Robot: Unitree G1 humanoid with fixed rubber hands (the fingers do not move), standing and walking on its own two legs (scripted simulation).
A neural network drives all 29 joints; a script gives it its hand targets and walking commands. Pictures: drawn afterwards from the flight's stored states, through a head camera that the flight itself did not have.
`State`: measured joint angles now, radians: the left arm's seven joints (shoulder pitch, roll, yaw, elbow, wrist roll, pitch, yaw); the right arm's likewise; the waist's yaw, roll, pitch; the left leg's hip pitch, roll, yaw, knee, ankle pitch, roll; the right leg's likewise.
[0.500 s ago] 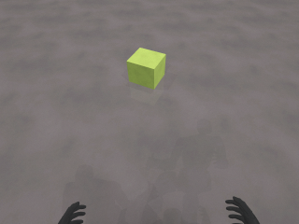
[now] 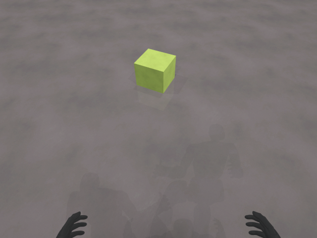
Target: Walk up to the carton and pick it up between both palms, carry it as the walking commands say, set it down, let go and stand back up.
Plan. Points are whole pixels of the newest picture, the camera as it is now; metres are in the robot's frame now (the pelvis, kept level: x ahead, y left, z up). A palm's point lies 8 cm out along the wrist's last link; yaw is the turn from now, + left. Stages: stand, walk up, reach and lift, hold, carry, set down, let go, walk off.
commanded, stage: stand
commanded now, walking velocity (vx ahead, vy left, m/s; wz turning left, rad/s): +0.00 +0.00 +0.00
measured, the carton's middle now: (155, 70) +1.57 +0.02 -0.63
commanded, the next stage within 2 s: walk up in 2.00 s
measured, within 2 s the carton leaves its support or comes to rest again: neither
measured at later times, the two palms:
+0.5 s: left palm out of the picture +0.13 +0.26 -0.09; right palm out of the picture +0.13 -0.26 -0.08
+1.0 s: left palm out of the picture +0.12 +0.26 -0.09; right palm out of the picture +0.11 -0.27 -0.09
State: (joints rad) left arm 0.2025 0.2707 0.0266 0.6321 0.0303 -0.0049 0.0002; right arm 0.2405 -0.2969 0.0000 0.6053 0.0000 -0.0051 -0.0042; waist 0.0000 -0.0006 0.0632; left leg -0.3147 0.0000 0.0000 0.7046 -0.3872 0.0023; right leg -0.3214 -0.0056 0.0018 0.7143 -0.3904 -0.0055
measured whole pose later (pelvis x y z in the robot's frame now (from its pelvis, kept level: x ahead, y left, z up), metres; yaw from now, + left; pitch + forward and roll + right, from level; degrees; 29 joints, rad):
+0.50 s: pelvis +0.00 +0.00 +0.00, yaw +0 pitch +0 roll +0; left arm 0.20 0.28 0.03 0.66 0.02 0.00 0.00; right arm 0.24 -0.31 0.00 0.61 0.00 -0.01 0.00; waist 0.00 0.00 0.06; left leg -0.31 0.00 0.00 0.70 -0.39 0.00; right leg -0.32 -0.01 0.00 0.71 -0.39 -0.01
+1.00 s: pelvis -0.01 +0.00 +0.00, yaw +0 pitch -1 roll +0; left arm 0.20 0.28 0.03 0.69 0.02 0.00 0.00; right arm 0.24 -0.31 0.00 0.64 0.00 -0.01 0.00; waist 0.00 0.00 0.06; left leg -0.31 0.00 0.00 0.70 -0.37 0.00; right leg -0.32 -0.01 0.00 0.71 -0.37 -0.01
